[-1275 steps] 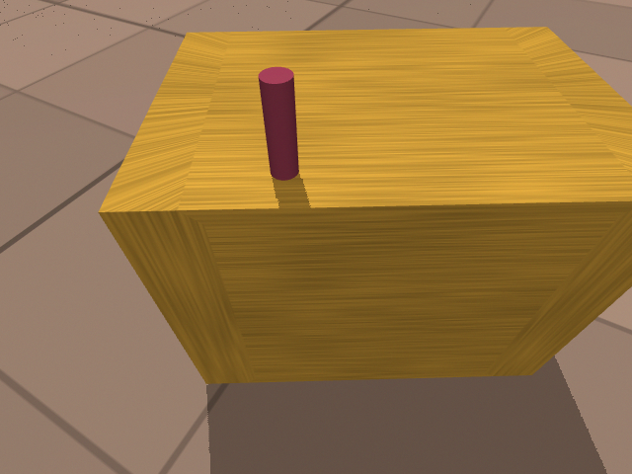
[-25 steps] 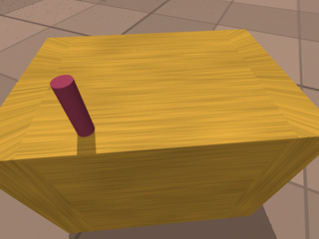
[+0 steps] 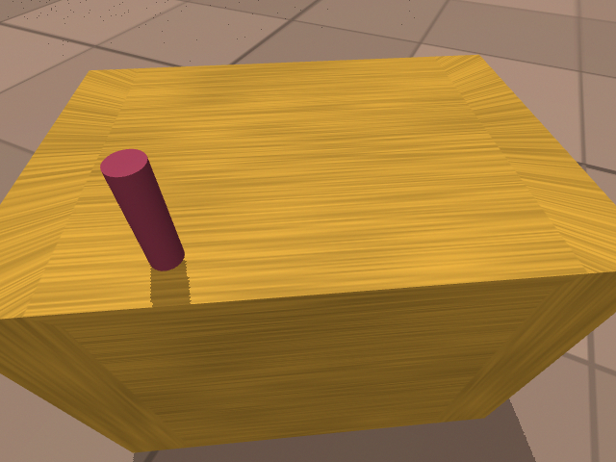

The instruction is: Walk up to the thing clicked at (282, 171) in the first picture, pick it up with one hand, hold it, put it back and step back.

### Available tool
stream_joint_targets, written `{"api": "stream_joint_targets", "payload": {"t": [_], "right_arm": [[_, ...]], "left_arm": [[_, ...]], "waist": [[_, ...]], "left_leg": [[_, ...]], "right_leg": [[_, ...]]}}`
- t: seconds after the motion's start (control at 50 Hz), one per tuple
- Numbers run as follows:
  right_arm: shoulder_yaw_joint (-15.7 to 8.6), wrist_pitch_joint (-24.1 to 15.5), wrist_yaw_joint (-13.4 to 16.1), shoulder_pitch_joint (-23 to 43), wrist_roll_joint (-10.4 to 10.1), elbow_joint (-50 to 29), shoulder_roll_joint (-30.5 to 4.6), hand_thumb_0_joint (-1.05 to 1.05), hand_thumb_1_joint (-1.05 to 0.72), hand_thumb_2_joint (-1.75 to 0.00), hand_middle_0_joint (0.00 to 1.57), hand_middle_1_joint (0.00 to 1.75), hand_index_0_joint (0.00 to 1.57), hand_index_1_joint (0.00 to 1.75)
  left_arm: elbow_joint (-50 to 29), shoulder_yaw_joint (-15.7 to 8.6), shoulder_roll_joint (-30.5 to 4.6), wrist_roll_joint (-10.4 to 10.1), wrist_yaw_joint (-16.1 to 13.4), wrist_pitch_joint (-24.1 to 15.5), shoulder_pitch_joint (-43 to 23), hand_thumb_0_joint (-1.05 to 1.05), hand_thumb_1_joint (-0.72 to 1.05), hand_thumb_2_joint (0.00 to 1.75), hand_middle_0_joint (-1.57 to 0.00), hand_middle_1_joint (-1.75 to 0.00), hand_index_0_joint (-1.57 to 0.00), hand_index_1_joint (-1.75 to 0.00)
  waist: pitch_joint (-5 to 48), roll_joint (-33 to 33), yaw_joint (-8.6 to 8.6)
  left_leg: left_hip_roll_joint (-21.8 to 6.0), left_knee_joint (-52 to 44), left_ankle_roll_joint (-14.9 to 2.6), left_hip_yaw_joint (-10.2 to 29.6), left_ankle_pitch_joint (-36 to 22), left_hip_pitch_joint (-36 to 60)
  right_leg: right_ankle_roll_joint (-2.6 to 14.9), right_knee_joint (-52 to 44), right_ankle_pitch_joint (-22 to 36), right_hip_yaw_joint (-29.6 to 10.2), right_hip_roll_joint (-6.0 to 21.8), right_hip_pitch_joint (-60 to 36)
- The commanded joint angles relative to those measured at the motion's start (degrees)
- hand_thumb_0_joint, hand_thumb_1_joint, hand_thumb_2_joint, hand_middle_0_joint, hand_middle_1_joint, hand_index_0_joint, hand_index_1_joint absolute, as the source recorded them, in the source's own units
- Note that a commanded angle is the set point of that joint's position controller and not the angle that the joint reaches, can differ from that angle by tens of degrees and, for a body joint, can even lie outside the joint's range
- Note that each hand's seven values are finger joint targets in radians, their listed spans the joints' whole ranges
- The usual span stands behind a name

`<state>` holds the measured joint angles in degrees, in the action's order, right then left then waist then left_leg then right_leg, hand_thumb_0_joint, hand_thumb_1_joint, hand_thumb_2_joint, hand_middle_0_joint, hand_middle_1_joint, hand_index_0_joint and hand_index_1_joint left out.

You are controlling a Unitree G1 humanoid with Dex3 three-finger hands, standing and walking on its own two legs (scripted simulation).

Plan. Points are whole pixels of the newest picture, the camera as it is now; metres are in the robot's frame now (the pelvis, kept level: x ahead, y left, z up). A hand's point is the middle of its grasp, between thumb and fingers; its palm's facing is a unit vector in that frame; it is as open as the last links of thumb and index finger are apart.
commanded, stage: home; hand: left
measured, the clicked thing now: (148, 216) +0.40 +0.22 +0.11
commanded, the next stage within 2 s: stand in 0.44 s
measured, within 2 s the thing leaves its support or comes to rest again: neither
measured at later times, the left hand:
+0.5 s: hand out of the picture +0.06 +0.26 -0.16, palm faces -0.04 -0.94 -0.35, open 17.4 cm
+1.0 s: hand out of the picture +0.06 +0.25 -0.16, palm faces -0.03 -0.94 -0.35, open 9.2 cm
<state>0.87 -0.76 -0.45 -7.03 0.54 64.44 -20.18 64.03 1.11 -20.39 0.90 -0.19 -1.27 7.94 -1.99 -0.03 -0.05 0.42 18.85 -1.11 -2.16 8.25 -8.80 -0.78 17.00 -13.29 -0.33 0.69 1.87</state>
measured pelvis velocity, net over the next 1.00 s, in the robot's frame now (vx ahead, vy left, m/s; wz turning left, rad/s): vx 0.00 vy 0.00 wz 0.02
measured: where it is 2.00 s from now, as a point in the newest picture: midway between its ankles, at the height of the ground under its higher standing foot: outside the picture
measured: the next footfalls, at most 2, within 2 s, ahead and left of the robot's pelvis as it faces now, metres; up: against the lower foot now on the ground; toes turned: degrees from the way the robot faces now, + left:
none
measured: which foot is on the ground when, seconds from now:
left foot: down 0.00-1.00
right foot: down 0.00-1.00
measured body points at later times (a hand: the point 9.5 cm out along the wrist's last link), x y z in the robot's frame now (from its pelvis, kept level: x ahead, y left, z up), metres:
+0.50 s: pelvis +0.00 +0.00 +0.00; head +0.01 +0.00 +0.45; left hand +0.06 +0.31 -0.13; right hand +0.07 -0.30 -0.13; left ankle +0.02 +0.11 -0.75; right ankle -0.04 -0.13 -0.75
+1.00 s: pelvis +0.00 +0.00 +0.00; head +0.01 +0.00 +0.45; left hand +0.06 +0.30 -0.13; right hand +0.08 -0.30 -0.13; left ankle +0.02 +0.11 -0.75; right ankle -0.04 -0.13 -0.75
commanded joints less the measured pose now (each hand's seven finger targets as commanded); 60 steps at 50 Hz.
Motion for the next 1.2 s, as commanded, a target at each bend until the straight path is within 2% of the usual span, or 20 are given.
{"api": "stream_joint_targets", "payload": {"t": [0.0, 0.06, 0.22, 0.3, 0.4, 0.52, 0.56, 0.58, 0.64, 0.7, 0.74, 0.82, 0.88, 0.98, 1.1, 1.18], "right_arm": [[-2.5, -1.3, 1.0, 1.9, 0.0, -3.2, -12.4, 0.0, -0.89, -0.9, 0.2, 0.3, 0.2, 0.3], [-2.6, -1.1, 1.0, 2.1, 0.1, -3.1, -12.5, 0.0, -0.9, -0.9, 0.2, 0.3, 0.2, 0.3], [-2.8, -1.0, 0.9, 2.3, 0.1, -3.1, -12.2, 0.0, -0.9, -0.9, 0.2, 0.3, 0.2, 0.3], [-2.9, -1.1, 0.9, 2.0, 0.1, -2.9, -12.4, 0.0, -0.89, -0.9, 0.2, 0.3, 0.2, 0.3], [-2.7, -1.4, 1.0, 2.0, 0.0, -2.8, -12.2, 0.0, -0.9, -0.9, 0.2, 0.3, 0.2, 0.3], [-2.7, -1.2, 1.2, 2.0, 0.0, -2.5, -12.5, 0.0, -0.9, -0.9, 0.2, 0.3, 0.2, 0.3], [-2.6, -1.2, 1.1, 2.0, 0.0, -2.3, -12.2, 0.0, -0.9, -0.9, 0.2, 0.3, 0.2, 0.3], [-2.7, -1.1, 1.1, 2.1, -0.1, -2.3, -12.5, 0.0, -0.9, -0.9, 0.2, 0.3, 0.2, 0.3], [-2.8, -1.0, 1.0, 2.1, 0.0, -2.3, -12.4, 0.0, -0.9, -0.9, 0.2, 0.3, 0.2, 0.3], [-2.7, -1.2, 1.0, 1.8, 0.0, -2.4, -12.1, 0.0, -0.9, -0.9, 0.2, 0.3, 0.2, 0.3], [-2.8, -1.2, 1.0, 2.3, -0.1, -2.4, -12.2, 0.0, -0.9, -0.9, 0.2, 0.3, 0.2, 0.3], [-2.8, -1.1, 1.0, 2.1, -0.1, -2.4, -12.2, 0.0, -0.9, -0.9, 0.2, 0.3, 0.2, 0.3], [-2.9, -1.1, 1.0, 2.7, 0.0, -2.5, -12.3, 0.0, -0.9, -0.9, 0.2, 0.3, 0.2, 0.3], [-2.9, -1.1, 1.0, 2.1, -0.1, -2.6, -12.2, 0.0, -0.9, -0.9, 0.2, 0.3, 0.2, 0.3], [-2.8, -1.1, 1.1, 2.0, 0.0, -2.6, -11.9, 0.0, -0.9, -0.9, 0.2, 0.3, 0.2, 0.3], [-2.7, -1.0, 1.1, 2.4, -0.1, -2.6, -11.9, 0.0, -0.9, -0.9, 0.2, 0.3, 0.2, 0.3]], "left_arm": [[-3.0, -2.4, -12.0, -0.1, -0.9, -0.6, -1.0, 0.0, -0.54, 0.06, -0.05, -0.05, -0.05, -0.05], [-2.8, -2.6, -12.2, -0.1, -0.9, -0.4, -1.3, 0.0, -0.56, 0.05, -0.05, -0.05, -0.05, -0.05], [-2.8, -2.8, -12.1, 0.1, -0.9, -0.5, -1.6, 0.0, -0.54, 0.06, -0.05, -0.05, -0.05, -0.05], [-3.0, -2.8, -11.9, 0.0, -0.7, -0.5, -1.1, 0.0, -0.54, 0.06, -0.05, -0.05, -0.05, -0.05], [-3.1, -2.7, -11.8, -0.2, -0.8, -0.4, -1.0, 0.0, -0.57, 0.04, -0.05, -0.05, -0.05, -0.05], [-3.2, -2.6, -11.8, -0.2, -0.9, -0.4, -1.0, 0.0, -0.57, 0.05, -0.05, -0.05, -0.05, -0.05], [-3.1, -2.6, -11.8, -0.1, -0.9, -0.3, -1.1, 0.0, -0.41, 0.21, -0.2, -0.21, -0.2, -0.21], [-3.1, -2.5, -11.6, -0.2, -0.9, -0.3, -0.4, 0.0, -0.33, 0.29, -0.2, -0.29, -0.2, -0.29], [-3.3, -2.7, -12.0, 0.0, -0.9, -0.3, -0.8, 0.0, -0.09, 0.53, -0.2, -0.3, -0.2, -0.3], [-3.4, -2.8, -12.2, -0.1, -0.9, -0.5, -1.0, 0.0, 0.15, 0.77, -0.2, -0.3, -0.2, -0.3], [-3.3, -2.7, -11.8, -0.2, -0.9, -0.5, -0.4, 0.0, 0.31, 0.9, -0.2, -0.3, -0.2, -0.3], [-3.2, -2.9, -11.8, -0.2, -0.9, -0.3, -1.0, 0.0, 0.63, 0.9, -0.2, -0.3, -0.2, -0.3], [-3.3, -3.0, -11.9, -0.2, -0.8, -0.4, -0.8, 0.0, 0.87, 0.9, -0.2, -0.3, -0.2, -0.3], [-3.5, -3.1, -12.0, 0.0, -0.9, -0.6, -1.0, 0.0, 0.9, 0.9, -0.2, -0.3, -0.2, -0.3], [-3.7, -3.0, -12.0, -0.2, -0.9, -0.6, -1.1, 0.0, 0.9, 0.9, -0.2, -0.3, -0.2, -0.3], [-3.4, -3.1, -12.0, 0.0, -0.9, -0.3, -1.0, 0.0, 0.9, 0.9, -0.2, -0.3, -0.2, -0.3]], "waist": [[4.4, -0.4, -0.16], [2.8, -0.1, -0.21], [1.8, 0.3, -0.61], [3.0, -0.4, -0.38], [4.5, -0.6, -0.17], [3.5, 0.0, -0.23], [2.6, 0.4, -0.42], [2.6, -0.1, -0.25], [2.2, 0.5, -0.41], [3.0, 0.8, -0.27], [3.4, 0.2, -0.17], [2.0, -0.2, -0.34], [1.7, -0.1, -0.18], [2.6, 0.6, -0.54], [3.8, 0.3, -0.5], [2.8, 0.3, -0.35]], "left_leg": [[-8.5, -1.2, -0.65, 7.5, -14.4, 5.9], [-8.1, -2.2, -0.57, 7.9, -9.7, 4.2], [-7.6, -3.0, -0.6, 8.2, -4.6, 3.7], [-7.8, -3.0, -0.58, 8.2, -6.5, 4.7], [-8.1, -2.5, -0.49, 8.1, -11.8, 6.0], [-8.0, -1.9, -0.57, 8.0, -12.1, 5.5], [-7.9, -2.3, -0.44, 8.2, -10.7, 5.0], [-7.8, -2.3, -0.55, 8.3, -9.2, 4.9], [-7.6, -2.5, -0.61, 8.1, -7.1, 4.9], [-7.9, -2.2, -0.69, 8.1, -11.5, 4.7], [-7.9, -1.9, -0.65, 8.2, -12.3, 5.3], [-7.6, -2.6, -0.52, 8.5, -8.7, 4.1], [-7.6, -2.5, -0.53, 8.6, -8.3, 4.6], [-7.6, -2.0, -0.67, 8.4, -8.9, 4.7], [-7.9, -1.2, -0.64, 8.2, -13.0, 5.1], [-7.7, -2.0, -0.41, 8.4, -9.2, 4.5]], "right_leg": [[1.4, -2.1, 13.4, -4.6, 6.9, 3.4], [1.53, -2.8, 9.0, -4.6, 6.8, 4.0], [1.87, -3.7, 5.9, -4.8, 6.9, 5.1], [1.92, -3.4, 6.8, -4.6, 6.8, 4.4], [1.83, -2.3, 9.7, -4.3, 6.9, 3.5], [1.7, -2.6, 10.4, -4.4, 7.2, 3.7], [1.8, -2.7, 8.9, -4.2, 7.1, 4.3], [1.77, -3.2, 8.0, -4.2, 7.2, 4.5], [1.88, -3.6, 7.3, -4.4, 7.1, 5.2], [1.85, -3.0, 10.2, -4.3, 7.4, 3.4], [1.69, -3.0, 10.5, -4.1, 7.3, 3.4], [1.93, -3.5, 7.9, -4.0, 7.2, 3.6], [1.95, -3.7, 7.2, -4.1, 7.3, 4.4], [1.84, -3.9, 8.9, -4.2, 7.4, 3.6], [1.74, -3.3, 11.9, -4.1, 7.5, 2.3], [1.85, -3.7, 8.4, -3.9, 7.2, 3.3]]}}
